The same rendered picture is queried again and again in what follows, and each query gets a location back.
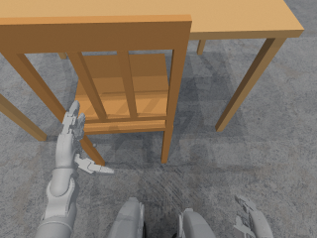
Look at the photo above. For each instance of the left robot forearm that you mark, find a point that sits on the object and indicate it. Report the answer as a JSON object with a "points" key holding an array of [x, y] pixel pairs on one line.
{"points": [[60, 213]]}

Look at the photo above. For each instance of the left robot hand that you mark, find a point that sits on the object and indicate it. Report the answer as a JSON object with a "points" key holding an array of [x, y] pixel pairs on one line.
{"points": [[68, 143]]}

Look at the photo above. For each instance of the left robot shin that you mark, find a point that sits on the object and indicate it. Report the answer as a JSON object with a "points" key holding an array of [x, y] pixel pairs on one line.
{"points": [[140, 231]]}

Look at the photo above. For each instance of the right robot hand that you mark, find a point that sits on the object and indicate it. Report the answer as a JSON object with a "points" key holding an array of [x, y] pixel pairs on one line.
{"points": [[253, 226]]}

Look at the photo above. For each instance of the robot right thigh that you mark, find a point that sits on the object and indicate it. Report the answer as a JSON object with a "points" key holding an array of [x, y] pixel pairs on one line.
{"points": [[191, 224]]}

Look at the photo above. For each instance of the table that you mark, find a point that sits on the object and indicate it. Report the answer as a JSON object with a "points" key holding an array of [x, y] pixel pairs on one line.
{"points": [[211, 20]]}

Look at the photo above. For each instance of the chair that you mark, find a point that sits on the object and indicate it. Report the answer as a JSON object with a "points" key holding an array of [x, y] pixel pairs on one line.
{"points": [[119, 93]]}

